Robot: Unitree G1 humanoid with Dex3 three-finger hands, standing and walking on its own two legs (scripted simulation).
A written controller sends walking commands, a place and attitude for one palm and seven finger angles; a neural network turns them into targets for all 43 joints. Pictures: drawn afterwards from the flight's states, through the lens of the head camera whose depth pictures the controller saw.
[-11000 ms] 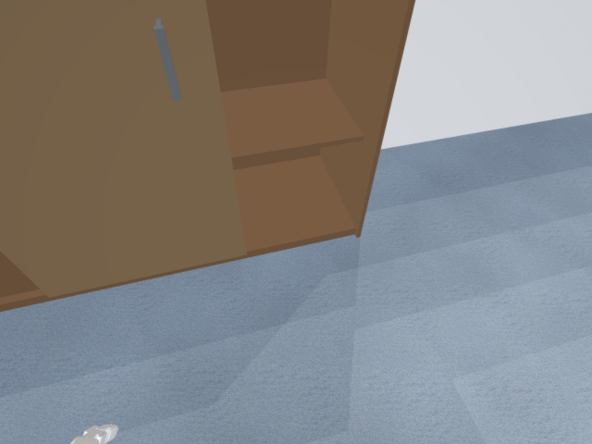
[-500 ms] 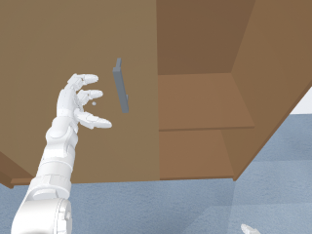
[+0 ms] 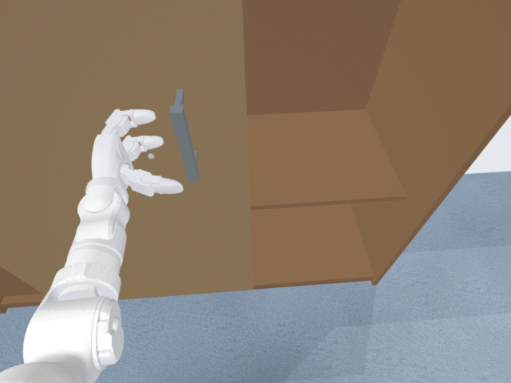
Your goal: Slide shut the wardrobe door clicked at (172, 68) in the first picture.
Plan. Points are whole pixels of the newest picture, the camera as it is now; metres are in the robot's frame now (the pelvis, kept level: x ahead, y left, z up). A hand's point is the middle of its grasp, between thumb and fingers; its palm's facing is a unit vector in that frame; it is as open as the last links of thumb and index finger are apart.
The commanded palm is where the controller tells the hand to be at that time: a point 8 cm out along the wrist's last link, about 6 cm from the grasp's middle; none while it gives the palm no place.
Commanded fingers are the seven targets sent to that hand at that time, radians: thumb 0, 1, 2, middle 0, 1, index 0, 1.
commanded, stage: move the hooked fingers beside the handle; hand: left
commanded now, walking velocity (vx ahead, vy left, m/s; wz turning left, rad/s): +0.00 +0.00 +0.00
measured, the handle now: (187, 138) +0.49 +0.11 +0.11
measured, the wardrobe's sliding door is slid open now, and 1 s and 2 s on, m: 0.48 0.48 0.48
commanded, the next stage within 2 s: feel for the door with the fingertips in 0.54 s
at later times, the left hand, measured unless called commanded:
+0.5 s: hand (145, 160) +0.43 +0.17 +0.12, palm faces +0.08 -1.00 +0.00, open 14.0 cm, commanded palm +0.40 +0.22 +0.12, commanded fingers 0.00 -0.50 0.30 -0.30 -1.20 -0.30 -1.20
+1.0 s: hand (170, 161) +0.43 +0.13 +0.12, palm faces +0.05 -1.00 +0.00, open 14.0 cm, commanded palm +0.40 +0.18 +0.12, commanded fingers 0.00 -0.50 0.30 -0.30 -1.20 -0.30 -1.20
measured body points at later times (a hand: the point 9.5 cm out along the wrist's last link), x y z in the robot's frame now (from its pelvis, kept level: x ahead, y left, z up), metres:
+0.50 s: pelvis +0.00 +0.01 +0.00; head +0.03 +0.00 +0.45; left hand +0.42 +0.23 +0.12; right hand +0.09 -0.25 -0.12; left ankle -0.01 +0.09 -0.73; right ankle +0.00 -0.09 -0.73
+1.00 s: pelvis +0.00 +0.01 +0.00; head +0.03 -0.01 +0.45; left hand +0.42 +0.19 +0.12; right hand +0.08 -0.24 -0.12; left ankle -0.01 +0.09 -0.73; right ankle +0.00 -0.09 -0.73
